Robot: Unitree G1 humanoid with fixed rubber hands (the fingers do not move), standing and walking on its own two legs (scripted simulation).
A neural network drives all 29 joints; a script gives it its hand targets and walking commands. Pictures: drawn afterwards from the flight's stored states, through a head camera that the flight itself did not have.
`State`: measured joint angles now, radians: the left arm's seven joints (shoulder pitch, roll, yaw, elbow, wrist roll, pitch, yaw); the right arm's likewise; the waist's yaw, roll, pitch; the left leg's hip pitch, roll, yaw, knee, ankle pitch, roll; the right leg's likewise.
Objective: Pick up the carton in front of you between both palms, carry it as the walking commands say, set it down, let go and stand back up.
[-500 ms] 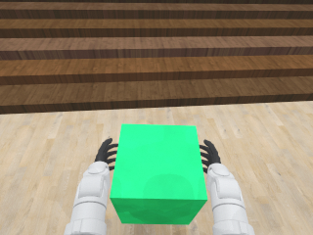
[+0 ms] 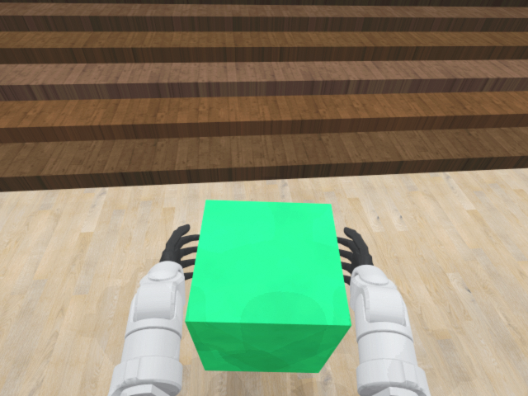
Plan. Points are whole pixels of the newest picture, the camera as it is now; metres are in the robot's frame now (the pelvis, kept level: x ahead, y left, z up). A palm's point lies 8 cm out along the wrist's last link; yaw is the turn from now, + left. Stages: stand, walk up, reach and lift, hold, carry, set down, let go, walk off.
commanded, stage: reach and lift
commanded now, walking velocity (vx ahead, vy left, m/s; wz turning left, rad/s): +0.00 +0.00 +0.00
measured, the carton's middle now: (265, 291) +0.31 +0.00 -0.04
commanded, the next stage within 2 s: hold in 0.50 s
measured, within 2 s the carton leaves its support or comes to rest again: neither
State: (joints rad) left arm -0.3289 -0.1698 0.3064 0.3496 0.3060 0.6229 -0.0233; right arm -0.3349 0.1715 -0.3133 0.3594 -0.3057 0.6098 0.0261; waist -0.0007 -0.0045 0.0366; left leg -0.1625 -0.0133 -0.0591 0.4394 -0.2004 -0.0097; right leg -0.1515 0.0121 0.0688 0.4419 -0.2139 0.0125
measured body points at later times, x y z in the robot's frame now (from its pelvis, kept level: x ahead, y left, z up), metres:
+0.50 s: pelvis +0.02 +0.00 +0.01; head -0.01 +0.00 +0.45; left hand +0.31 +0.15 +0.03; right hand +0.32 -0.15 +0.03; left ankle +0.03 +0.13 -0.74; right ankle +0.02 -0.13 -0.74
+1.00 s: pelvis +0.00 +0.00 +0.00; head -0.04 +0.00 +0.45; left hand +0.30 +0.15 +0.04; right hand +0.30 -0.15 +0.05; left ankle +0.03 +0.13 -0.74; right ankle +0.02 -0.13 -0.74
